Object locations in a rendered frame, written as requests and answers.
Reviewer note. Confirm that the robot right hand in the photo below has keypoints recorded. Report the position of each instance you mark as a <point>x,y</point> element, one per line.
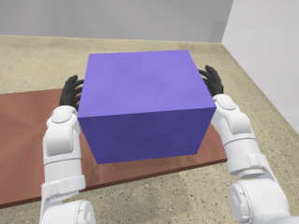
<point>212,80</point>

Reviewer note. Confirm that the carton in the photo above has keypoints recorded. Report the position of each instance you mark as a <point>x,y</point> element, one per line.
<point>143,105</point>

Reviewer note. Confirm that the left robot forearm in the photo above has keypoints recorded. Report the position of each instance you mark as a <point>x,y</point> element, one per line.
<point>61,157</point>

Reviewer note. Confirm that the robot right upper arm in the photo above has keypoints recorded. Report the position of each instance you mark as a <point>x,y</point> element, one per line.
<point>260,201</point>

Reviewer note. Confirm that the robot left upper arm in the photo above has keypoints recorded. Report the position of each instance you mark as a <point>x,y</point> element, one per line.
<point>76,212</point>

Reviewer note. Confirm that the table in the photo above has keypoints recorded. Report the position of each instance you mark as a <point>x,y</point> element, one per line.
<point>23,125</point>

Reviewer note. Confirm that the robot left hand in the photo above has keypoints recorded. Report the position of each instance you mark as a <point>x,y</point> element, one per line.
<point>69,92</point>

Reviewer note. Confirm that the right robot forearm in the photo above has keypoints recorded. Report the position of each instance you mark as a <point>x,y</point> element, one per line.
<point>244,158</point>

